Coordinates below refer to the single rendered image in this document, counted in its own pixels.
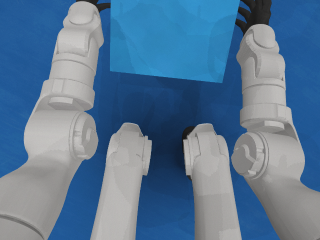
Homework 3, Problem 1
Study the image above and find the robot left forearm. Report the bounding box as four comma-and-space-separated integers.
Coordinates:
23, 1, 104, 151

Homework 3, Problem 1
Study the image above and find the right robot thigh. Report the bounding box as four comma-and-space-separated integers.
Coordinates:
183, 131, 242, 240

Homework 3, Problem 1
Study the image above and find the left robot shin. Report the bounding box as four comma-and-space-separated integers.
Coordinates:
105, 122, 144, 165

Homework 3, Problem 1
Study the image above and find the robot left upper arm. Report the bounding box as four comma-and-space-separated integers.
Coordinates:
0, 109, 99, 240

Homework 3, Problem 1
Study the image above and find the robot right upper arm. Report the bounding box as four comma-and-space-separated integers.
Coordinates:
231, 130, 320, 240

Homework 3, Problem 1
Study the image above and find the right robot hand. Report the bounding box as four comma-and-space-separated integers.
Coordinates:
235, 0, 272, 37

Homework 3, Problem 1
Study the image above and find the robot right forearm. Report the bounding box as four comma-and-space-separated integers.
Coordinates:
236, 24, 305, 164

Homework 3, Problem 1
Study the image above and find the carton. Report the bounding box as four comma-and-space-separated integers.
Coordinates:
110, 0, 240, 83

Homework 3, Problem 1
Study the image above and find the left robot hand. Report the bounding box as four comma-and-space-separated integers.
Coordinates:
76, 0, 111, 13

